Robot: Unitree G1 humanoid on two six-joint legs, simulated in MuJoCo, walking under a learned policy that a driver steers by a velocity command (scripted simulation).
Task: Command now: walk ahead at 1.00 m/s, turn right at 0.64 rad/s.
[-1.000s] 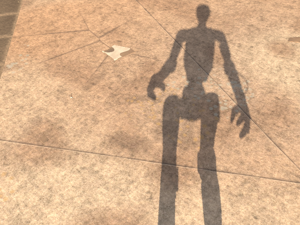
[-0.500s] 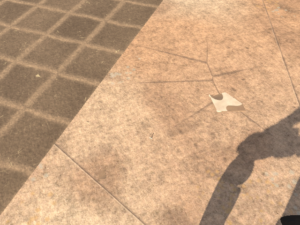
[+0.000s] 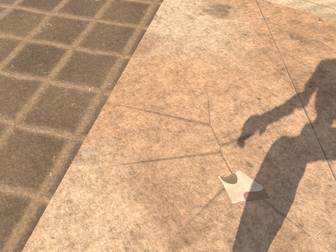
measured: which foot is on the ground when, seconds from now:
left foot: down 0.00-0.14, up 0.16-0.50, down 0.52-1.00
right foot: up 0.00-0.12, down 0.14-0.50, up 0.52-0.90, down 0.92-1.00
